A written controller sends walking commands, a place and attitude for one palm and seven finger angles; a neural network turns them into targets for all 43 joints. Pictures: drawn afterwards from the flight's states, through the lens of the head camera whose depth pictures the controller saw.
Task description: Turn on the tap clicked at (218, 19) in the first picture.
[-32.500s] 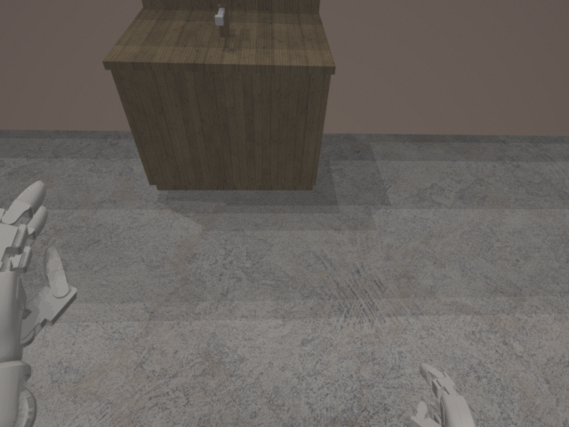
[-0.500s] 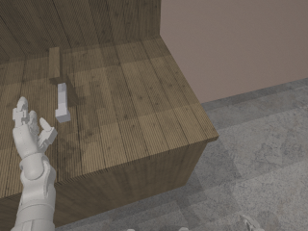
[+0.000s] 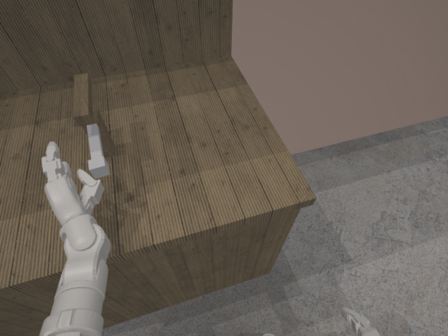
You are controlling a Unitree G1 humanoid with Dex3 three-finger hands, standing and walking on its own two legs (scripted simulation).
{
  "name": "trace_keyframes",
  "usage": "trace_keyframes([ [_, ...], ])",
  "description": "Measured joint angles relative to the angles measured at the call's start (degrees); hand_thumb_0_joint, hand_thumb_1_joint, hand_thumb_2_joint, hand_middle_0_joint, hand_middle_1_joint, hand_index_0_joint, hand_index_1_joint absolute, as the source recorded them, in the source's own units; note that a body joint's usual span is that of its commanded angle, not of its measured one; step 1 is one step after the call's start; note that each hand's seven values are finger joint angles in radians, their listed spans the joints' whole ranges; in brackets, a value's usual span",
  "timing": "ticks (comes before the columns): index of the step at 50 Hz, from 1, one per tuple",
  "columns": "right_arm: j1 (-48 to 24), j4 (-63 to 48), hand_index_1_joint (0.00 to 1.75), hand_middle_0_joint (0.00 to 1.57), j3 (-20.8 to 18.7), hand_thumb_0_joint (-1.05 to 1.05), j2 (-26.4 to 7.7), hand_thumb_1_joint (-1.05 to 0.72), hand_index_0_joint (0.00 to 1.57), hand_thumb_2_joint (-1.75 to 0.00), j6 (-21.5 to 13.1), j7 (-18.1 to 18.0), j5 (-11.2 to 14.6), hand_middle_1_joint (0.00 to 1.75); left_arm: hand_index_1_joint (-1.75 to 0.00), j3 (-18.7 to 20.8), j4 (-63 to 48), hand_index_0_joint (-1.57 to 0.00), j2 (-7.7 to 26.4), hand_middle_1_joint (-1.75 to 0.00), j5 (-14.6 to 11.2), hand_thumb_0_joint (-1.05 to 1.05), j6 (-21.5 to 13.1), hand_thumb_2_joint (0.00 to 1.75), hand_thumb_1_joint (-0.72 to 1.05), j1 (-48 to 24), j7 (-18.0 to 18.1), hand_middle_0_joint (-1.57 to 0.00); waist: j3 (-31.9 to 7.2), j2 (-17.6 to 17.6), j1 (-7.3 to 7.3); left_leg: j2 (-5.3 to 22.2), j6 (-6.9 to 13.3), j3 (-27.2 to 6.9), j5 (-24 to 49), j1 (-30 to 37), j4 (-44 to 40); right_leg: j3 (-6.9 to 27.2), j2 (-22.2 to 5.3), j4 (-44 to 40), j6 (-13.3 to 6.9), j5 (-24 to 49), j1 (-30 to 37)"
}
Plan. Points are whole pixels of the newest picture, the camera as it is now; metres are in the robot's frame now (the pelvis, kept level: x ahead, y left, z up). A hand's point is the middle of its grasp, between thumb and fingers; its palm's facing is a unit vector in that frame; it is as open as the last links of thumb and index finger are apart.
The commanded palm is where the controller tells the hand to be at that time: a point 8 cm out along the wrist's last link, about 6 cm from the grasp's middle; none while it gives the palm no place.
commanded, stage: push the lever round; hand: left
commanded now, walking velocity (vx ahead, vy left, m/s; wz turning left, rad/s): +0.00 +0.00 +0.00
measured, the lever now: (99, 167) +0.39 +0.25 +0.07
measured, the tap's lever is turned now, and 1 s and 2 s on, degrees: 5 34 59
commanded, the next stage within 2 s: none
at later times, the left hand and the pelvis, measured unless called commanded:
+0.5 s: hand (120, 176) +0.38 +0.21 +0.06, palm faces +0.70 -0.71 -0.08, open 7.7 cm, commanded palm +0.33 +0.23 +0.06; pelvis +0.00 -0.01 +0.00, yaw +0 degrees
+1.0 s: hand (139, 165) +0.41 +0.18 +0.06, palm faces +0.76 -0.65 -0.08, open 7.7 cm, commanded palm +0.36 +0.20 +0.06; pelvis +0.00 -0.01 +0.00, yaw +0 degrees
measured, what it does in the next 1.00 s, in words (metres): stands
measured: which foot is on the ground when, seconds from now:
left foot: down 0.00-1.00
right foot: down 0.00-1.00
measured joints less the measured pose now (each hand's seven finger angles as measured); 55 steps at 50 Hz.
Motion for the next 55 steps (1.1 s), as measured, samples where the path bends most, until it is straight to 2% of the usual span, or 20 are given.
trace_keyframes([
  [22, -1.2, 1.0, 0.30, 0.20, -0.4, 0.01, 0.8, -0.91, 0.20, -0.90, 1.1, 0.1, -1.1, 0.30, -0.15, -1.4, 5.0, -0.16, -3.4, -0.15, 4.4, 0.00, 1.8, 0.92, 0.91, -5.8, 11.5, -0.15, -0.6, -0.2, -0.89, 0.3, -0.6, -0.3, 0.5, -0.3, -0.3, -0.3, 0.3, 0.1, -0.7, 0.2, -0.4],
  [40, -1.0, 2.3, 0.30, 0.20, -1.3, 0.01, 1.2, -0.91, 0.20, -0.90, 1.7, 1.2, -2.3, 0.30, -0.15, -2.3, 8.3, -0.16, -6.6, -0.15, 6.9, 0.01, 2.9, 0.91, 0.93, -10.1, 19.7, -0.15, -1.3, -0.1, -1.23, 0.4, -0.9, -0.3, 0.6, -0.5, -0.6, -0.3, 0.4, 0.1, -0.9, 0.2, -0.9],
  [55, -1.7, 3.0, 0.30, 0.20, -1.5, 0.01, 2.1, -0.91, 0.20, -0.90, 2.5, 2.1, -3.6, 0.30, -0.15, -0.2, 14.5, -0.16, -8.0, -0.15, 8.9, 0.00, 4.2, 0.91, 0.91, -16.9, 25.1, -0.15, -2.1, -0.4, -2.20, 0.4, -1.0, -0.4, 0.4, -2.6, 0.2, -0.5, 0.4, 0.9, -1.0, 0.0, -2.9],
])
